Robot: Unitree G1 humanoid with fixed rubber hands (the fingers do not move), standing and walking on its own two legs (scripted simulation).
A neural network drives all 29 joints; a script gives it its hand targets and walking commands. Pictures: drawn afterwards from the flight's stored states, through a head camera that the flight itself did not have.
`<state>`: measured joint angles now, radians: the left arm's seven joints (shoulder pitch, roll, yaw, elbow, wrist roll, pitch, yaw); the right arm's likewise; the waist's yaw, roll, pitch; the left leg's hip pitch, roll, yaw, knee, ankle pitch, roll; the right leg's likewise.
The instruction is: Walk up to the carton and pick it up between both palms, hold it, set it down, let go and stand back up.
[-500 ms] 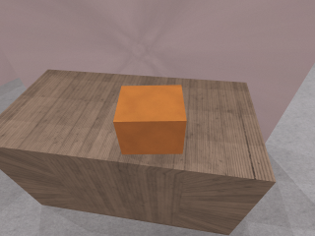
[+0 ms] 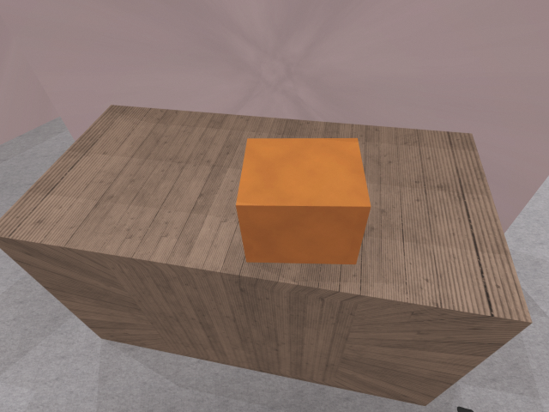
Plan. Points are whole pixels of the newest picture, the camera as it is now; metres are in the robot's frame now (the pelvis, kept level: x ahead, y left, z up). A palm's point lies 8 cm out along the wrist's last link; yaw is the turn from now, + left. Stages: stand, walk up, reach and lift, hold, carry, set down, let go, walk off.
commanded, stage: walk up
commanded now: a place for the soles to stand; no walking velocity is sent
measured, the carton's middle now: (301, 201) +0.54 -0.03 -0.03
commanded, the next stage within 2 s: none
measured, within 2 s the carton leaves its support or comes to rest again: neither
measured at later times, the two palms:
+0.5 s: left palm (109, 389) +0.20 +0.29 -0.10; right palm out of the picture +0.09 -0.23 -0.11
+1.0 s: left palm (116, 385) +0.21 +0.28 -0.09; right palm out of the picture +0.12 -0.24 -0.09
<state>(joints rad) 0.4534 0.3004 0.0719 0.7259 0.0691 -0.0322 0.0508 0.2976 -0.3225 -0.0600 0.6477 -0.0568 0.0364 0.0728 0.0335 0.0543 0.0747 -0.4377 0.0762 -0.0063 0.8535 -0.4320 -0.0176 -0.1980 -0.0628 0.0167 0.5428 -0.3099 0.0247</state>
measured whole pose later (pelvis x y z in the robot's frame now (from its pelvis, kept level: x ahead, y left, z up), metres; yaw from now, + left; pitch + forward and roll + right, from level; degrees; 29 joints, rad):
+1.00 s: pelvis +0.07 +0.04 +0.00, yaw -9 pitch -2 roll +1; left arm 0.27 0.28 0.00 0.72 0.00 0.01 -0.02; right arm 0.32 -0.30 0.00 0.67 -0.01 -0.01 0.00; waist 0.00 0.00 0.03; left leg -0.18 0.08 0.14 0.53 -0.31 -0.02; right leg -0.27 0.03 0.03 0.56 -0.26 -0.03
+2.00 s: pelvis +0.04 -0.04 +0.01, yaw +1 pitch -1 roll +0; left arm 0.26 0.27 0.00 0.74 0.00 0.01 -0.01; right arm 0.34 -0.28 -0.02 0.67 -0.01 -0.02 -0.01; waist 0.00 0.02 0.01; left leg -0.24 0.00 -0.09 0.54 -0.28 -0.02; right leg -0.25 0.01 -0.12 0.52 -0.26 -0.05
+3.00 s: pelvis +0.04 -0.04 +0.01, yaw -1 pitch -4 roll +0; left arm 0.13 0.26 0.12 0.48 0.03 0.29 0.01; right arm 0.11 -0.22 -0.02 0.81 -0.01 -0.21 0.03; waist 0.01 -0.07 0.07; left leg -0.16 0.04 -0.02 0.52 -0.29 -0.04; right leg -0.18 0.03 -0.08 0.52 -0.27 -0.06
